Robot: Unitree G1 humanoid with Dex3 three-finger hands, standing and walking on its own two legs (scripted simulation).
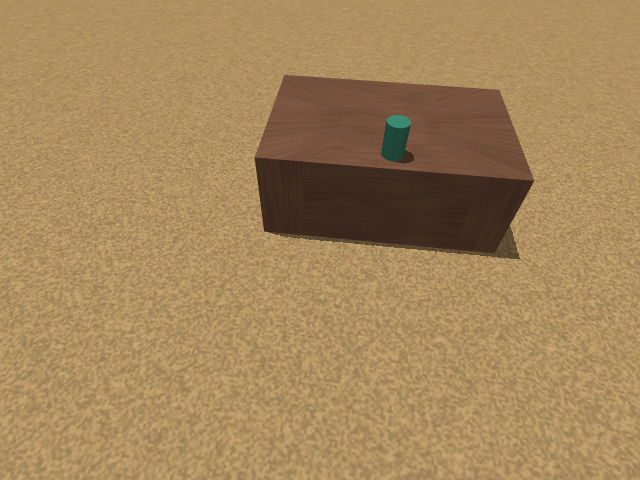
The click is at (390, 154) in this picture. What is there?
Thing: squat round
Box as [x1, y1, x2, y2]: [381, 115, 410, 160]
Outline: 392,115 389,116 386,121 381,154 386,159 398,160 403,156 410,121 408,118 404,116
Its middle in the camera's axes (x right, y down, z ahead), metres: +0.27 -0.36 +1.39
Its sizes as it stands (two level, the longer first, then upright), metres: 0.082 0.082 0.136
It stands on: a support 0.39 m high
